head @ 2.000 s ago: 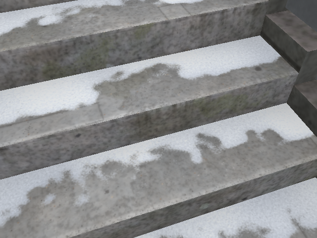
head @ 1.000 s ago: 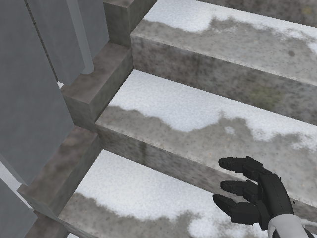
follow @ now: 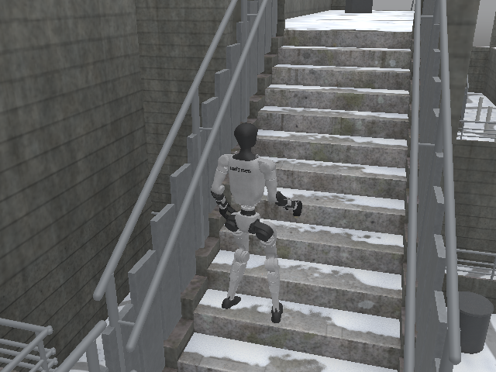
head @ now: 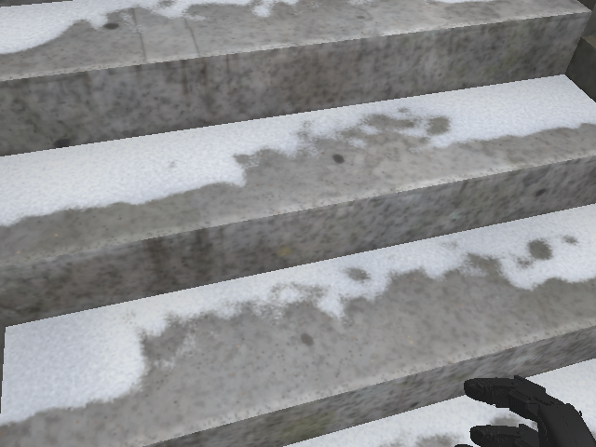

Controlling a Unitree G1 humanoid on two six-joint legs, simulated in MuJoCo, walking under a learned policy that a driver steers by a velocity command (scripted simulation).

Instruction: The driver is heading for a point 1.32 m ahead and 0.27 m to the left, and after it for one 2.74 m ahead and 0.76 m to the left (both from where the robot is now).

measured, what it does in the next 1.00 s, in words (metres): steps on the spot: right foot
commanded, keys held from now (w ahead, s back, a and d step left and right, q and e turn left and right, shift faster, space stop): shift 0.80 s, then w+shift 0.20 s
